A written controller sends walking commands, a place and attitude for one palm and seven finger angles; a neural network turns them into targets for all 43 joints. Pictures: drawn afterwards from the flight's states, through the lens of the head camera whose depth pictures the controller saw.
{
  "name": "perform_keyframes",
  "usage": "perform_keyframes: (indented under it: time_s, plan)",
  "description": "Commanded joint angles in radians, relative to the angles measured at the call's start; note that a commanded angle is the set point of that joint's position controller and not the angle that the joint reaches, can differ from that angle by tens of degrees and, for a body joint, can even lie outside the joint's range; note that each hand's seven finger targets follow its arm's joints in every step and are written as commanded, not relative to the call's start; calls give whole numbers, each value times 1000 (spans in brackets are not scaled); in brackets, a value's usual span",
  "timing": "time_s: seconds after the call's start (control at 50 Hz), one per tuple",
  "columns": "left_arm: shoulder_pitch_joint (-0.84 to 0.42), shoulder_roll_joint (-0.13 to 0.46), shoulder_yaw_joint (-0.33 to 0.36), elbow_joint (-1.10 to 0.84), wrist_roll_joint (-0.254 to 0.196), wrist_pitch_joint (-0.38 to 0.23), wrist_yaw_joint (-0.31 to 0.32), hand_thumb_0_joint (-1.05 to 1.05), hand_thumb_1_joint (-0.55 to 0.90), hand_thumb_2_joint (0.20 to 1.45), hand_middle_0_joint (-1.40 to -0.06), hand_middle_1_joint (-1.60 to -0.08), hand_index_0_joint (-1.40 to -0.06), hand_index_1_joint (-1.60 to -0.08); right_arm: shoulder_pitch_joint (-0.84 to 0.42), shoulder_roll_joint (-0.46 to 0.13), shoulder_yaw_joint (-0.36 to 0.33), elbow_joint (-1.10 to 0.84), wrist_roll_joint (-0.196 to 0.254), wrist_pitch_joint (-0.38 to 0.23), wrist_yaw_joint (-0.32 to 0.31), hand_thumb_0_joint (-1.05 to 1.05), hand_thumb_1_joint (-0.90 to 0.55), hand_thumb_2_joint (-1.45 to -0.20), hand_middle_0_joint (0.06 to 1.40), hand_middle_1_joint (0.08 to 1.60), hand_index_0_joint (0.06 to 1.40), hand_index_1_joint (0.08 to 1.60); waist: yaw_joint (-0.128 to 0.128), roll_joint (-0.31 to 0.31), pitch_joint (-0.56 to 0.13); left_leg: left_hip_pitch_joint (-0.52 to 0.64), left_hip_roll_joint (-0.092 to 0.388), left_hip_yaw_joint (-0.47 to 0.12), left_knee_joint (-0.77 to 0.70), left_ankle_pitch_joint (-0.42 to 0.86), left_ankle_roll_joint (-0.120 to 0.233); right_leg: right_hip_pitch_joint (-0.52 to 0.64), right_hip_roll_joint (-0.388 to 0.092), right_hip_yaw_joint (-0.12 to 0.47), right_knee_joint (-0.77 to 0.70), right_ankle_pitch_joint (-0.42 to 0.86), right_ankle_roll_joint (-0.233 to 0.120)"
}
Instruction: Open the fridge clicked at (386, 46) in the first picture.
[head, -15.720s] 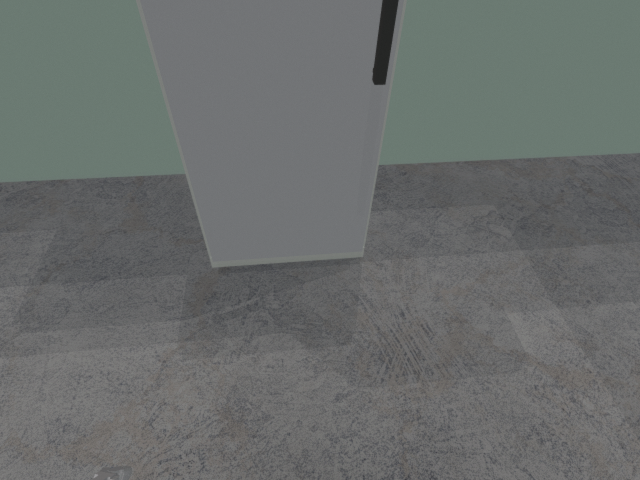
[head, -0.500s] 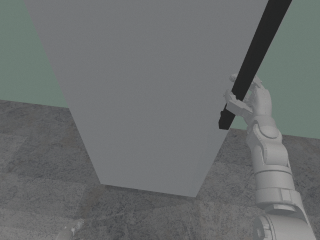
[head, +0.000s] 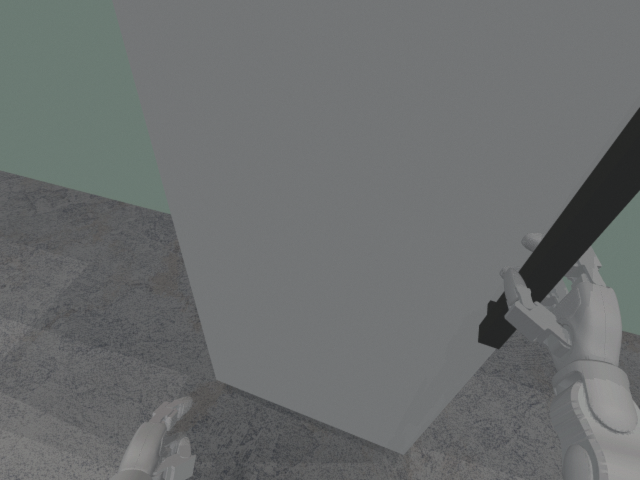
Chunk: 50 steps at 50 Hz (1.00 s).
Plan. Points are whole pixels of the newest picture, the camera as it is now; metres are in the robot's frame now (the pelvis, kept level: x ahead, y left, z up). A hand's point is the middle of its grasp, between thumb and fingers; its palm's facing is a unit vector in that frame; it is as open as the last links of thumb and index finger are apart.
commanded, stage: walk backward, drawing the door open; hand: right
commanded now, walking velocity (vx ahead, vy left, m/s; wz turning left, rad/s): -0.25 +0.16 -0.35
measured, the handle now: (563, 227) +0.34 -0.21 +0.21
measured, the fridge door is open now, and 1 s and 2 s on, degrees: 4 24 57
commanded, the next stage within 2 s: none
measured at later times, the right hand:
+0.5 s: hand (511, 338) +0.25 -0.17 +0.14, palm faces +0.44 +0.83 -0.34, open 7.6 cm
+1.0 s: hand (444, 433) +0.16 -0.08 +0.14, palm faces +0.72 +0.64 -0.27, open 7.3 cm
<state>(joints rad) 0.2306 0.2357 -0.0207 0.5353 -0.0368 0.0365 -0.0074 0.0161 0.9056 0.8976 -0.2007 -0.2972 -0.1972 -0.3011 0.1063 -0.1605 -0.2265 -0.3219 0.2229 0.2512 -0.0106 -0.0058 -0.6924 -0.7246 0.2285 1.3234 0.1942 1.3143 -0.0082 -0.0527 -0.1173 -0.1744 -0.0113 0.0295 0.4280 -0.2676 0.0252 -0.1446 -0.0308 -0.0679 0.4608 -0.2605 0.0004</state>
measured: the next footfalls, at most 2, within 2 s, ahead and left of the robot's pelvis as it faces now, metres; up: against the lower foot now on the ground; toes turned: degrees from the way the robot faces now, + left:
left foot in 0.40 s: +0.24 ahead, +0.02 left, +0.00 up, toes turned -9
right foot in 0.62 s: +0.08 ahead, -0.04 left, +0.00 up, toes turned -22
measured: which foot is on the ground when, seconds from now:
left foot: down 0.00-0.18, up 0.20-0.38, down 0.40-0.60, up 0.62-0.88, down 0.90-1.00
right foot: down 0.00-0.40, up 0.42-0.60, down 0.62-0.92, up 0.94-1.00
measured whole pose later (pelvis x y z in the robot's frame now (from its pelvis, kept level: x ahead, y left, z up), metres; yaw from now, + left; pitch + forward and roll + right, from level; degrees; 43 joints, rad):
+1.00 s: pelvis +0.03 +0.22 -0.02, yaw -29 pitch +1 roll +2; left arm 0.17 0.19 0.03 0.65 0.01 -0.09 0.07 0.02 0.90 0.90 -0.20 -0.30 -0.20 -0.30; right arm 0.27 -0.27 -0.24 -0.47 0.05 -0.12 -0.13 -0.08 -0.56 -0.82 0.45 1.40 0.18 1.34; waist 0.00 -0.06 0.11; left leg -0.17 0.00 0.08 0.52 -0.36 -0.01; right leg -0.50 -0.06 0.08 0.76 -0.32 0.04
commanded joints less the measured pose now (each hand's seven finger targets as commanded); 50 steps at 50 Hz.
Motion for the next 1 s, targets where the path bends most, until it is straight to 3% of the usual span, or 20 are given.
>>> perform_keyframes:
  time_s: [0.0, 0.04, 0.12, 0.18, 0.24, 0.3, 0.36, 0.4, 0.46, 0.52, 0.54, 0.56, 0.58, 0.6, 0.62, 0.68, 0.8, 0.9, 0.92, 0.98]
  plan:
    - [-132, 148, 32, -165, 22, -56, 46, 0, 900, 900, -200, -300, -200, -300, -316, -443, -143, -423, -131, -196, -48, 0, -900, -900, 450, 1400, 450, 1400, 19, 45, -95, 165, 76, -48, 46, 974, -22, -53, 13, 37, 125, 619, -39]
    - [-132, 104, 34, -162, 42, -52, 68, 0, 900, 900, -200, -300, -200, -300, 46, -202, 1, -240, -143, -269, -64, 0, -900, -900, 450, 1400, 450, 1400, -17, 137, -80, 294, 119, -6, 114, 1094, 2, -226, 45, 51, 180, 375, -26]
    - [-116, 90, 31, -183, 43, -55, 94, 0, 900, 900, -200, -300, -200, -300, 95, -172, 61, -410, -140, -361, -69, 0, -900, -900, 450, 1400, 450, 1400, -1, 59, -68, 306, 71, 73, 326, 1137, -22, -221, 44, 38, -34, 601, -13]
    - [-78, 90, 68, -160, 76, -58, 37, 0, 900, 900, -200, -300, -200, -300, 50, -123, 131, -541, -174, -379, -77, 0, -900, -900, 450, 1400, 450, 1400, 68, -340, -44, -633, -113, 90, 637, -260, -50, 680, -182, 321, 10, 1698, -93]
    - [-87, 66, 77, -182, 57, -70, 18, 0, 900, 900, -200, -300, -200, -300, 162, -132, 90, -528, -194, -374, -97, 0, -900, -900, 450, 1400, 450, 1400, 46, -127, -3, -677, -85, 62, 387, -189, -10, 636, -159, 305, 74, 1348, -78]
    - [-126, 26, 45, -203, 34, -113, 44, 0, 900, 900, -200, -300, -200, -300, 216, -185, 50, -587, -168, -359, -95, 0, -900, -900, 450, 1400, 450, 1400, 21, -129, -23, -140, -55, 53, 1, 292, -14, 267, -90, 219, 109, 1101, -6]
    - [-179, 17, 14, -245, 32, -164, 104, 0, 900, 900, -200, -300, -200, -300, 286, -268, -36, -582, -161, -356, -109, 0, -900, -900, 450, 1400, 450, 1400, -39, 102, -48, 354, 188, -101, 7, 983, 35, -254, 48, 155, 330, -79, -2]
    - [-127, -15, -10, -226, 46, -193, 127, 0, 900, 900, -200, -300, -200, -300, 389, -215, -23, -415, -151, -363, -111, 0, -900, -900, 450, 1400, 450, 1400, -60, 229, 4, 241, 242, -111, 28, 1166, 8, -307, 109, 101, 587, -366, -36]
    - [-42, 42, 64, -164, 33, -144, 74, 0, 900, 900, -200, -300, -200, -300, 189, -185, -7, -452, -190, -445, -103, 0, -900, -900, 450, 1400, 450, 1400, -4, 338, -212, 238, 321, -244, -9, 876, -79, -301, 62, 153, 879, -302, 1]
    - [-85, 14, 53, -137, 19, -98, 66, 0, 900, 900, -200, -300, -200, -300, 103, -193, 3, -517, -213, -441, -107, 0, -900, -900, 450, 1400, 450, 1400, 48, 343, -181, -60, 152, 47, -280, 271, -346, 30, 103, -112, 523, -342, 13]
    - [-106, 22, 62, -131, 23, -99, 75, 0, 900, 900, -200, -300, -200, -300, 75, -187, 21, -527, -215, -426, -103, 0, -900, -900, 450, 1400, 450, 1400, 62, 430, -110, -158, 100, 105, -310, 138, -282, 136, 97, -160, 296, -392, -10]
    - [-112, 53, 67, -110, 34, -106, 86, 0, 900, 900, -200, -300, -200, -300, 74, -167, 60, -540, -197, -411, -98, 0, -900, -900, 450, 1400, 450, 1400, 104, 216, -45, -276, 53, 148, -105, 17, -250, 224, 44, -96, 5, -274, -40]
    - [-145, 70, 38, -147, 48, -115, 79, 0, 900, 900, -200, -300, -200, -300, 113, -133, 80, -540, -191, -422, -97, 0, -900, -900, 450, 1400, 450, 1400, 101, -370, 35, -292, -46, 138, 513, -128, -230, 13, -217, 267, -358, -208, -120]
    - [-196, 39, 21, -204, 84, -112, 66, 0, 900, 900, -200, -300, -200, -300, 152, -193, 38, -520, -227, -425, -131, 0, -900, -900, 450, 1400, 450, 1400, 21, -377, 44, -170, 47, -158, 989, -250, -81, -394, -499, 676, -314, -181, -222]
    - [-223, 35, 61, -174, 60, -98, 71, 0, 900, 900, -200, -300, -200, -300, 56, -248, -12, -557, -222, -432, -142, 0, -900, -900, 450, 1400, 450, 1400, 11, -184, 92, -154, -4, -202, 1077, -198, -75, -490, -511, 736, -342, -150, -283]
    - [-212, 40, 65, -118, 44, -161, 65, 0, 900, 900, -200, -300, -200, -300, 39, -184, 32, -496, -224, -420, -148, 0, -900, -900, 450, 1400, 450, 1400, 10, -74, 192, -341, 15, -110, 841, -178, -94, -307, -303, 485, -217, -123, -206]
    - [-115, 68, 74, -74, 59, -220, 62, 0, 900, 900, -200, -300, -200, -300, 58, -198, 10, -489, -209, -457, -143, 0, -900, -900, 450, 1400, 450, 1400, 13, -320, -28, -9, -81, 80, 22, -156, -80, -33, -112, 297, -164, 180, -63]
    - [-110, 4, 62, -52, 50, -187, 73, 0, 900, 900, -200, -300, -200, -300, 57, -346, -146, -404, -198, -486, -133, 0, -900, -900, 450, 1400, 450, 1400, 28, 85, -96, 42, 170, 9, -26, 654, -12, -120, 52, 34, 260, 35, 45]
    - [-126, 19, 93, -59, 37, -190, 86, 0, 900, 900, -200, -300, -200, -300, 83, -334, -156, -394, -188, -470, -126, 0, -900, -900, 450, 1400, 450, 1400, -3, 345, -137, 75, 224, -18, 18, 744, 25, -202, 71, 44, 424, -124, 33]
    - [-152, -7, 54, -59, 56, -193, 117, 0, 900, 900, -200, -300, -200, -300, 51, -283, -116, -407, -196, -455, -112, 0, -900, -900, 450, 1400, 450, 1400, -8, 216, -52, 161, 270, 21, 137, 931, 79, -330, 20, 4, 352, -148, 21]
